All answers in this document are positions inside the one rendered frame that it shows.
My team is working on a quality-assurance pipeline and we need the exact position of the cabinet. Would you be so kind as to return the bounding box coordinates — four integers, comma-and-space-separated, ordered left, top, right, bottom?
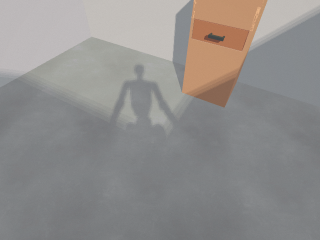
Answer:
182, 0, 268, 108

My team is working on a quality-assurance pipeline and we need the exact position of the drawer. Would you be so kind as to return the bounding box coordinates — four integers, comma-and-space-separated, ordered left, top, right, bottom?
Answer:
192, 19, 249, 51

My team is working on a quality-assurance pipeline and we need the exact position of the handle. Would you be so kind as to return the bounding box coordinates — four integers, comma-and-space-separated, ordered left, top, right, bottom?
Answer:
208, 33, 225, 42

